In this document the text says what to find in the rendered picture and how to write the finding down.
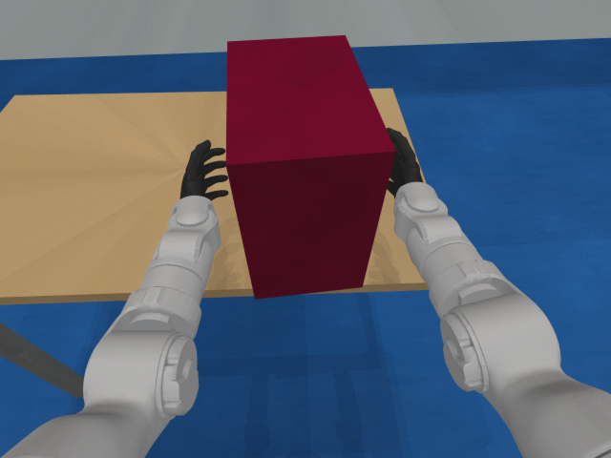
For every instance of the left robot hand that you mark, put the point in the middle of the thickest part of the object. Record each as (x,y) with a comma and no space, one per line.
(194,182)

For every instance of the robot right forearm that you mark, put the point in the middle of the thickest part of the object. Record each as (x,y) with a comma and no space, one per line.
(445,258)

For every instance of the robot left forearm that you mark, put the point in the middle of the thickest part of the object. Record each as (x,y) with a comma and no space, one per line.
(170,293)

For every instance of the robot left upper arm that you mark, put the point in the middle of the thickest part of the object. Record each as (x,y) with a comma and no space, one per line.
(137,381)

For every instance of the right robot hand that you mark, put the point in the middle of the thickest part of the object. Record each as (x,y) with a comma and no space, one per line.
(404,169)

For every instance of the carton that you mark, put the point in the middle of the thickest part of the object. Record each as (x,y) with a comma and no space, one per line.
(308,158)

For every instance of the robot right upper arm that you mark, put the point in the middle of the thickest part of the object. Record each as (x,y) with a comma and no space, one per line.
(503,348)

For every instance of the table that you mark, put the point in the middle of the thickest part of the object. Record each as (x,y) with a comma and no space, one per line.
(87,185)

